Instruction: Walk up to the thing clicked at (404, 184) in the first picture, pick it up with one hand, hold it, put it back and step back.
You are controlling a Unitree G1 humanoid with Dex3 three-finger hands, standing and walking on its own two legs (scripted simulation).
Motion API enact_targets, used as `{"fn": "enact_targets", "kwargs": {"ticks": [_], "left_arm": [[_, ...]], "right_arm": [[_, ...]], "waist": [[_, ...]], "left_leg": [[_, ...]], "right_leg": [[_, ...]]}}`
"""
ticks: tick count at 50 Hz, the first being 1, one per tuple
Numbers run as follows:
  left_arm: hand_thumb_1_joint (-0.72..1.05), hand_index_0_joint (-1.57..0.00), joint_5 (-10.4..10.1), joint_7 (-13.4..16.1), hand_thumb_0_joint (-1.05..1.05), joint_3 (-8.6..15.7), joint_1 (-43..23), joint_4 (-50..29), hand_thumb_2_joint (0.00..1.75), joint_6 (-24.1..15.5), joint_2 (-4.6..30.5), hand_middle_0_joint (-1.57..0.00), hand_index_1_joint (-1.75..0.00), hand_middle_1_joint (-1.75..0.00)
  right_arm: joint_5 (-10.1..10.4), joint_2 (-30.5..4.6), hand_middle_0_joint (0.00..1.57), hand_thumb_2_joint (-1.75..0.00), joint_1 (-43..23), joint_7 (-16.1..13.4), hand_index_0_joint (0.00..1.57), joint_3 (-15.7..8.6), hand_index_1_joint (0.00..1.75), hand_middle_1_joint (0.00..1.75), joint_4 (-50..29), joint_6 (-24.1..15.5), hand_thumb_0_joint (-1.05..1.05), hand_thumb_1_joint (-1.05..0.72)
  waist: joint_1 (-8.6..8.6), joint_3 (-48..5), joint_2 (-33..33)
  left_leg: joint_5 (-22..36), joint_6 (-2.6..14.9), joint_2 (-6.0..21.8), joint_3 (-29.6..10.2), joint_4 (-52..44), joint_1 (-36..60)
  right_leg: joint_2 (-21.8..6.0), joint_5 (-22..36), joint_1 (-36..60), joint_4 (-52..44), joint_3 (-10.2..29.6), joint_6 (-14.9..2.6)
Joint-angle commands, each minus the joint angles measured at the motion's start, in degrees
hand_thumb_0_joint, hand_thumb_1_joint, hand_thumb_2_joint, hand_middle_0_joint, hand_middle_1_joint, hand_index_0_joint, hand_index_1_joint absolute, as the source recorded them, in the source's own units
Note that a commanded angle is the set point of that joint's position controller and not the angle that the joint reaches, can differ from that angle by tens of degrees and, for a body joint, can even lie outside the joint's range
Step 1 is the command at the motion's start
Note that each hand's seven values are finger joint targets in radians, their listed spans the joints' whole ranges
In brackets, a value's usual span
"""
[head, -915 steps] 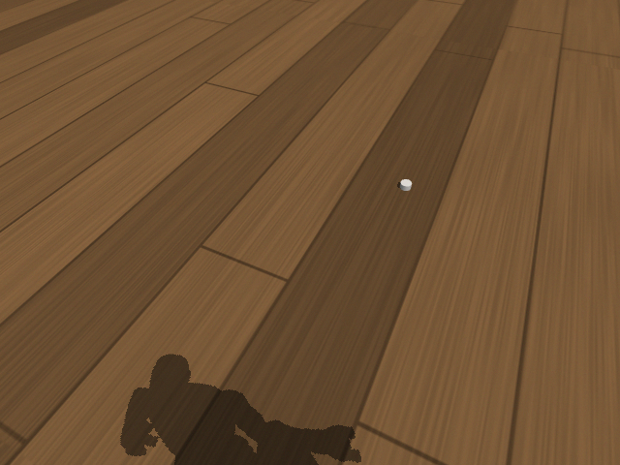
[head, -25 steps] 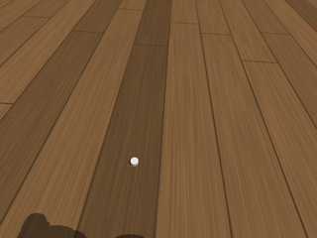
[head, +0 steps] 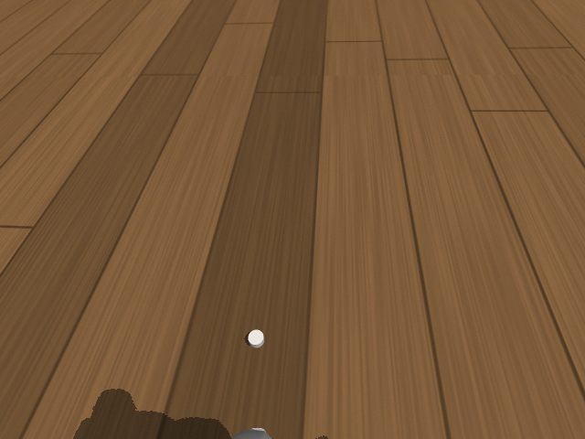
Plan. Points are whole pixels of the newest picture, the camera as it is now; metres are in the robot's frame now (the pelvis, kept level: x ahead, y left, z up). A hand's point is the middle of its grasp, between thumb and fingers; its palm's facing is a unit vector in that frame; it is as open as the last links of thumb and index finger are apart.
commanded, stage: walk up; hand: left
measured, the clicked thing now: (256, 338) +0.56 +0.22 -0.75
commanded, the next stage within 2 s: stand in 1.54 s
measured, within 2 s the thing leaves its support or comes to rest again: neither
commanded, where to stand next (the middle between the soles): +0.16 +0.00 m, yaw -2 degrees
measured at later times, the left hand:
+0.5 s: hand (148, 435) +0.17 +0.27 -0.16, palm faces -0.06 -0.92 -0.38, open 7.4 cm
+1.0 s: hand (170, 391) +0.23 +0.24 -0.14, palm faces -0.04 -0.94 -0.33, open 7.4 cm
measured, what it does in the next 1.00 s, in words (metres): walks ahead: left foot, then right foot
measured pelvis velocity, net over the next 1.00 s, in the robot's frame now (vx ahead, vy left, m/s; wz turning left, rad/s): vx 0.11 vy -0.01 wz -0.01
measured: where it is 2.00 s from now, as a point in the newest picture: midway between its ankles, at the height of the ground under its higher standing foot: outside the picture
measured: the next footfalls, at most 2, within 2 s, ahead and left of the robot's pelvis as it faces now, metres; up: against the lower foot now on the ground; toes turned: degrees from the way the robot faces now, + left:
left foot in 0.12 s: +0.16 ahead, +0.13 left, +0.00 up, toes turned +1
right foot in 0.42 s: +0.16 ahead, -0.14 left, +0.00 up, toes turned -2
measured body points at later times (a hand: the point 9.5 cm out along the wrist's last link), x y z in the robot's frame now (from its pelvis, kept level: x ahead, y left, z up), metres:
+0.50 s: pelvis +0.10 +0.00 -0.02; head +0.12 +0.00 +0.43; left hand +0.17 +0.31 -0.14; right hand +0.19 -0.31 -0.13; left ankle +0.13 +0.13 -0.73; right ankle +0.13 -0.13 -0.73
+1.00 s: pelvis +0.11 -0.01 +0.01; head +0.12 +0.00 +0.46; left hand +0.23 +0.29 -0.12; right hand +0.17 -0.32 -0.12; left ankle +0.13 +0.13 -0.73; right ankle +0.13 -0.13 -0.73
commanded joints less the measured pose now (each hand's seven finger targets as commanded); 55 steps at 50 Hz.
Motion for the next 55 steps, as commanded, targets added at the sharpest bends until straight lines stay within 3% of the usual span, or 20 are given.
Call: {"fn": "enact_targets", "kwargs": {"ticks": [1, 3, 4, 5, 6, 7, 8, 12, 16, 18, 20, 21, 22, 23, 24, 26, 28, 32, 35, 55], "left_arm": [[0.90, -0.20, 0.04, 0.74, 0.00, 5.09, 0.75, -5.03, 0.90, -0.80, 16.28, -0.20, -0.30, -0.30], [0.90, -0.20, -0.07, 0.91, 0.00, 4.29, -1.70, -5.85, 0.90, -0.12, 15.73, -0.20, -0.30, -0.30], [0.90, -0.20, -0.15, 1.12, 0.00, 3.40, -1.80, -6.05, 0.90, 0.28, 13.76, -0.20, -0.30, -0.30], [0.90, -0.20, -0.29, 1.53, 0.00, 1.84, -0.61, -5.73, 0.90, 0.66, 10.20, -0.20, -0.30, -0.30], [0.90, -0.20, -0.73, 1.77, 0.00, 0.78, 1.83, -6.41, 0.90, 0.82, 6.64, -0.20, -0.30, -0.30], [0.90, -0.20, -0.97, 2.54, 0.00, 1.93, 4.69, -4.09, 0.90, 1.89, 10.27, -0.20, -0.30, -0.30], [0.90, -0.20, -0.76, 2.97, 0.00, 2.65, 3.89, -2.68, 0.90, 2.41, 13.79, -0.20, -0.30, -0.30], [0.90, -0.20, -1.34, 3.13, 0.00, 2.24, 4.54, -0.05, 0.90, 2.42, 11.95, -0.20, -0.30, -0.30], [0.90, -0.20, -1.11, 3.16, 0.00, 2.07, 2.71, 2.06, 0.90, 2.36, 10.35, -0.20, -0.30, -0.30], [0.90, -0.20, -0.98, 3.35, 0.00, 2.16, 3.15, 3.37, 0.90, 2.29, 10.08, -0.20, -0.30, -0.30], [0.90, -0.20, -0.36, 3.72, 0.00, 2.58, 2.72, 4.44, 0.90, 1.59, 12.01, -0.20, -0.30, -0.30], [0.90, -0.20, 0.32, 3.92, 0.00, 3.04, 0.56, 4.05, 0.90, 1.07, 14.75, -0.20, -0.30, -0.30], [0.90, -0.20, -0.31, 3.73, 0.00, 3.06, -3.77, 3.25, 0.90, 1.00, 17.64, -0.20, -0.30, -0.30], [0.90, -0.20, -0.36, 3.55, 0.00, 2.49, -7.67, 2.66, 0.90, 0.98, 17.22, -0.20, -0.30, -0.30], [0.90, -0.20, -0.47, 3.53, 0.00, 1.82, -8.69, 2.79, 0.90, 1.01, 15.37, -0.20, -0.30, -0.30], [0.90, -0.20, -0.56, 3.63, 0.00, 0.89, -9.97, 3.96, 0.90, 1.29, 12.90, -0.20, -0.30, -0.30], [0.90, -0.20, -0.79, 3.38, 0.00, 0.77, -8.99, 5.62, 0.90, 1.72, 11.80, -0.20, -0.30, -0.30], [0.90, -0.20, -1.00, 3.40, 0.00, 0.53, -11.65, 8.09, 0.90, 1.69, 11.89, -0.20, -0.30, -0.30], [0.90, -0.20, -1.13, 3.37, 0.00, 0.23, -13.45, 9.61, 0.90, 1.73, 11.31, -0.20, -0.30, -0.30], [0.90, -0.20, -0.73, 2.91, 0.00, 0.14, -17.45, 16.55, 0.90, 2.50, 9.76, -0.20, -0.30, -0.30]], "right_arm": [[-0.34, -9.81, 0.20, -0.90, 1.17, -0.27, 0.20, -3.69, 0.30, 0.30, -4.36, -1.98, 0.00, -0.90], [-0.45, -9.11, 0.20, -0.90, 3.63, -0.85, 0.20, -3.65, 0.30, 0.30, -3.34, -2.55, 0.00, -0.90], [-0.58, -9.29, 0.20, -0.90, 5.75, -1.47, 0.20, -3.86, 0.30, 0.30, -2.51, -2.94, 0.00, -0.90], [-0.81, -10.35, 0.20, -0.90, 7.18, -2.41, 0.20, -3.94, 0.30, 0.30, -1.86, -3.21, 0.00, -0.90], [-1.41, -15.36, 0.20, -0.90, 8.37, -3.03, 0.20, -4.81, 0.30, 0.30, -2.95, -3.62, 0.00, -0.90], [-0.74, -18.41, 0.20, -0.90, 6.11, -3.13, 0.20, -5.16, 0.30, 0.30, -4.68, -3.52, 0.00, -0.90], [0.14, -17.46, 0.20, -0.90, 4.80, -3.18, 0.20, -5.18, 0.30, 0.30, -4.40, -3.24, 0.00, -0.90], [0.13, -13.50, 0.20, -0.90, 0.36, -4.08, 0.20, -3.12, 0.30, 0.30, -4.75, -2.96, 0.00, -0.90], [-0.06, -13.08, 0.20, -0.90, -3.09, -4.11, 0.20, -2.38, 0.30, 0.30, -5.24, -1.80, 0.00, -0.90], [0.47, -13.25, 0.20, -0.90, -4.36, -4.07, 0.20, -2.20, 0.30, 0.30, -5.00, -0.90, 0.00, -0.90], [1.31, -10.91, 0.20, -0.90, -6.69, -3.83, 0.20, -1.25, 0.30, 0.30, -5.03, 0.02, 0.00, -0.90], [1.86, -8.12, 0.20, -0.90, -6.03, -3.70, 0.20, -0.52, 0.30, 0.30, -4.90, 0.37, 0.00, -0.90], [1.91, -7.31, 0.20, -0.90, -5.52, -4.01, 0.20, -0.53, 0.30, 0.30, -3.62, 1.06, 0.00, -0.90], [1.78, -8.97, 0.20, -0.90, -4.98, -4.19, 0.20, -1.13, 0.30, 0.30, -1.38, 1.53, 0.00, -0.90], [1.75, -8.95, 0.20, -0.90, -4.48, -4.02, 0.20, -0.87, 0.30, 0.30, -0.13, 1.31, 0.00, -0.90], [1.73, -10.00, 0.20, -0.90, -5.14, -3.71, 0.20, -0.94, 0.30, 0.30, 2.14, 0.54, 0.00, -0.90], [1.42, -11.62, 0.20, -0.90, -8.77, -3.39, 0.20, -0.65, 0.30, 0.30, 2.85, -0.05, 0.00, -0.90], [1.29, -9.77, 0.20, -0.90, -10.83, -3.15, 0.20, 0.60, 0.30, 0.30, 6.30, 0.29, 0.00, -0.90], [1.20, -9.55, 0.20, -0.90, -11.45, -3.08, 0.20, 1.00, 0.30, 0.30, 8.47, 0.22, 0.00, -0.90], [0.73, -8.99, 0.20, -0.90, -15.19, -3.31, 0.20, 1.07, 0.30, 0.30, 14.74, 0.45, 0.00, -0.90]], "waist": [[1.09, -1.86, -10.69], [-1.57, -3.13, -8.21], [-2.80, -4.25, -5.63], [-3.76, -5.89, 0.43], [-3.21, -7.91, 13.42], [-2.12, -7.57, 9.12], [-1.98, -6.00, 4.04], [0.00, -5.27, 7.50], [-0.36, -6.53, 9.08], [0.23, -8.30, 8.76], [1.58, -9.31, 3.42], [0.50, -8.15, -4.67], [-1.10, -6.37, -9.54], [-2.01, -4.30, -9.71], [-2.75, -4.21, -8.60], [-2.85, -5.88, -8.30], [-0.36, -7.14, -6.89], [-0.62, -6.35, -4.83], [-0.53, -7.91, -4.55], [-0.74, -7.47, -2.27]], "left_leg": [[4.85, -0.31, 0.04, 2.36, -9.91, 4.04], [10.57, 0.27, -1.61, 3.80, -16.21, 13.00], [11.02, 0.42, -3.11, 4.19, -18.61, 17.41], [11.36, 1.75, -0.39, -0.77, -22.61, 21.73], [14.99, 5.29, 13.23, -20.19, -29.13, 23.90], [10.78, 12.16, 20.85, -32.81, -32.22, 19.88], [12.43, 14.74, 19.82, -29.94, -30.53, 17.98], [33.56, 11.14, 13.00, -11.13, -24.80, 15.96], [36.66, 10.28, 11.18, -5.85, -21.31, 10.79], [32.72, 9.21, 10.23, -4.99, -17.65, 9.60], [21.95, 5.38, 7.95, -3.79, -13.35, 5.58], [13.79, 2.37, 4.41, -1.65, -8.39, 1.66], [-2.29, 0.56, -1.03, 0.41, -5.24, 5.60], [-7.58, 0.58, -1.02, -0.36, -3.44, 10.91], [-4.64, 0.93, -0.59, -1.26, -8.96, 12.13], [10.58, 1.78, 2.59, -3.58, -17.35, 14.48], [12.20, 3.48, 5.40, -7.56, -20.07, 11.21], [12.28, 1.55, 2.85, -4.07, -22.61, 13.22], [15.86, 1.32, 3.22, -3.93, -24.65, 14.98], [14.73, 0.17, 4.10, -4.02, -33.27, 17.76]], "right_leg": [[-13.20, -5.16, -3.51, -12.66, 11.94, -10.96], [-12.31, -1.66, -8.53, -6.11, 9.35, -9.16], [-10.05, 0.50, -10.14, -0.12, 7.15, -7.67], [-7.67, 3.51, -12.51, 7.41, 4.88, -4.86], [-1.31, -3.86, -17.06, 21.53, 0.91, -0.62], [1.57, -19.38, -17.08, 25.46, 5.29, 0.03], [-0.05, -20.26, -16.46, 29.89, 8.35, -0.24], [-2.51, -13.13, -14.16, 24.35, 8.43, -0.04], [-1.48, -7.92, -5.89, 14.26, 3.26, 0.84], [-0.08, -2.96, -1.24, 7.62, 1.43, 0.77], [-1.50, 7.64, 4.29, -0.43, 4.11, -0.36], [-8.86, 10.99, 3.92, -3.31, 15.41, -2.96], [-17.59, 9.24, -5.85, -7.21, 25.17, -9.48], [-18.28, 8.26, -11.34, -6.67, 25.38, -11.65], [-15.46, 9.34, -11.37, -5.36, 21.06, -9.39], [-9.78, 11.51, -8.84, -1.49, 13.10, -3.25], [-5.43, 6.21, -3.64, -0.49, 9.29, -0.73], [-7.79, 6.50, -1.86, -4.75, 11.22, -1.17], [-7.39, 9.07, 1.13, -6.24, 10.15, -0.53], [-6.86, 8.17, 5.69, -14.74, 7.92, 1.12]]}}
